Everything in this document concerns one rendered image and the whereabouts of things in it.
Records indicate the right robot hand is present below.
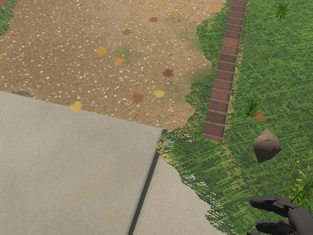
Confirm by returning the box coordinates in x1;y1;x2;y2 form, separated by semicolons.
246;194;313;235

